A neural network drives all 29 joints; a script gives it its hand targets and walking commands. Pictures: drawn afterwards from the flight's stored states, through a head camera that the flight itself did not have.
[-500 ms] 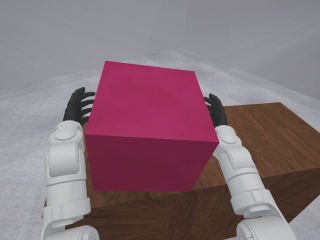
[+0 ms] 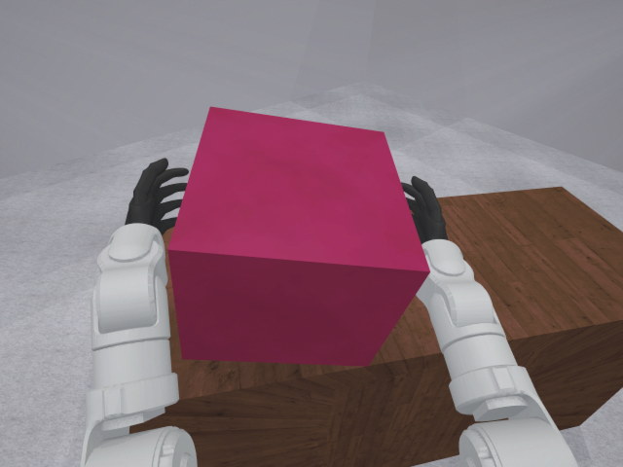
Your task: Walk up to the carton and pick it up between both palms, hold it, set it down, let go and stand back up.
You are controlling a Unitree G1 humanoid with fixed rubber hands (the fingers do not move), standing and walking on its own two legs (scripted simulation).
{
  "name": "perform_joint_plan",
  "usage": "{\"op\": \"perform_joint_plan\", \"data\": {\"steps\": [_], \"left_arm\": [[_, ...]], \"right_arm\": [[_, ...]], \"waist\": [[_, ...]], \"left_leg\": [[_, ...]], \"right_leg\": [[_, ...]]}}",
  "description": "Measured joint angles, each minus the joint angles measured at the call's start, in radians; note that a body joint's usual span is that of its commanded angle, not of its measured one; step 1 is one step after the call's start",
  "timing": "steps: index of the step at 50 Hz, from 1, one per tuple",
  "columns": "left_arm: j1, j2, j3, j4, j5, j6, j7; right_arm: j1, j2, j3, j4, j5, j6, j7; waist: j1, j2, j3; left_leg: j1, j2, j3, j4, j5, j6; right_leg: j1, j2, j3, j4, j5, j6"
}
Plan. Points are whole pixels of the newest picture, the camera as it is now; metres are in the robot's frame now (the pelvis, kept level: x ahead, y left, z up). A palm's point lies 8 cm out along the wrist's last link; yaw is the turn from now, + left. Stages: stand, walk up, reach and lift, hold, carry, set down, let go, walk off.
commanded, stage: hold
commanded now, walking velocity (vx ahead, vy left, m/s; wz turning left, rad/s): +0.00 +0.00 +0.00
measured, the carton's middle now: (289, 237) +0.40 +0.01 +0.14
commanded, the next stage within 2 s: none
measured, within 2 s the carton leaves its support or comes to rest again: neither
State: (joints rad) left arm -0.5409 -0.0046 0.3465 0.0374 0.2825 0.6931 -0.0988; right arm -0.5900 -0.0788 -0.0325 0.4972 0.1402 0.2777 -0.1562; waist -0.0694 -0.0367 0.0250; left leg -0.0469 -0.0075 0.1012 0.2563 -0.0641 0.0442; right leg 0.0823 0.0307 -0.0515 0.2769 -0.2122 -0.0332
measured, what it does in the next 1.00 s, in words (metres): stands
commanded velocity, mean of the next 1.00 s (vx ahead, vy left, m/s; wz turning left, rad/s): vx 0.00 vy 0.00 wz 0.00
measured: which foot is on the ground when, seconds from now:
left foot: down 0.00-1.00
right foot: down 0.00-1.00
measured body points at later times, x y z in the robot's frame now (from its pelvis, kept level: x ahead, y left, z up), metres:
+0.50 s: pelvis +0.00 +0.00 +0.00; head -0.05 +0.01 +0.45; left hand +0.36 +0.17 +0.20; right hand +0.37 -0.17 +0.16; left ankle +0.06 +0.09 -0.75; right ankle -0.02 -0.09 -0.75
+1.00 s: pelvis -0.01 +0.00 +0.00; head -0.04 +0.01 +0.45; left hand +0.36 +0.17 +0.20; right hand +0.36 -0.17 +0.15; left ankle +0.06 +0.10 -0.75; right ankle -0.02 -0.09 -0.75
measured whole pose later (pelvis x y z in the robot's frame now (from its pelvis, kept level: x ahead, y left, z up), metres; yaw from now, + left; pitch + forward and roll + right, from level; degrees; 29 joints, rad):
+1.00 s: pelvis -0.01 +0.00 +0.00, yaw +0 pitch -8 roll +0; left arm -0.54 0.00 0.31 0.01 0.29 0.72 -0.08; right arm -0.58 -0.07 -0.06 0.50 0.14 0.26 -0.13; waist -0.08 -0.01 0.05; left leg -0.07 -0.01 0.09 0.27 -0.06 0.05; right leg 0.06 0.03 -0.06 0.29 -0.21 -0.03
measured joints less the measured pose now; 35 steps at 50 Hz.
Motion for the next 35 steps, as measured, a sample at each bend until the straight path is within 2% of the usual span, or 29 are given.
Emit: {"op": "perform_joint_plan", "data": {"steps": [6,10,13,17,21,24,28,35], "left_arm": [[0.028,0.008,0.003,-0.032,0.023,0.027,-0.017],[0.061,0.009,-0.02,-0.069,0.035,0.053,-0.009],[0.063,0.005,-0.033,-0.074,0.035,0.062,0.003],[0.041,0.0,-0.049,-0.065,0.02,0.055,0.024],[0.021,0.003,-0.055,-0.053,-0.002,0.035,0.031],[0.011,-0.002,-0.035,-0.031,-0.002,0.019,0.021],[0.008,-0.009,-0.001,-0.009,0.016,0.017,-0.004],[0.052,0.005,0.0,-0.064,0.024,0.041,-0.019]], "right_arm": [[-0.017,0.011,0.009,0.03,0.017,0.011,0.004],[-0.008,0.02,-0.002,0.04,0.03,0.01,0.021],[0.002,0.028,-0.027,0.047,0.02,0.002,0.041],[0.015,0.021,-0.043,0.028,0.01,-0.013,0.049],[0.028,0.002,-0.027,-0.014,0.016,-0.017,0.028],[0.024,-0.008,-0.006,-0.023,0.014,-0.007,0.01],[0.006,-0.006,0.008,0.004,0.007,0.01,0.002],[-0.002,0.016,0.016,0.012,0.022,0.018,0.001]], "waist": [[0.003,-0.076,-0.006],[-0.002,-0.087,0.013],[-0.007,-0.07,0.027],[-0.01,-0.019,0.043],[-0.012,0.025,0.036],[-0.009,0.03,0.021],[-0.002,-0.002,0.001],[-0.001,-0.079,0.007]], "left_leg": [[0.032,0.005,-0.004,0.003,-0.011,-0.015],[0.034,0.007,-0.012,0.022,-0.021,-0.02],[0.02,0.003,-0.015,0.029,-0.02,-0.016],[-0.009,-0.001,-0.013,0.027,-0.009,-0.006],[-0.023,-0.003,-0.007,0.02,-0.002,0.002],[-0.011,-0.002,-0.001,0.011,-0.003,0.004],[0.017,0.0,0.005,-0.002,-0.005,-0.001],[0.042,0.007,-0.008,0.01,-0.015,-0.018]], "right_leg": [[0.04,0.006,-0.003,-0.012,-0.006,-0.01],[0.053,0.008,-0.01,-0.011,-0.008,-0.014],[0.038,0.004,-0.015,0.001,-0.011,-0.012],[0.002,-0.001,-0.014,0.014,-0.008,-0.005],[-0.016,-0.003,-0.009,0.011,-0.001,0.002],[-0.007,-0.003,-0.002,0.004,0.0,0.004],[0.016,-0.001,0.005,-0.003,-0.003,0.0],[0.053,0.008,-0.007,-0.01,-0.008,-0.013]]}}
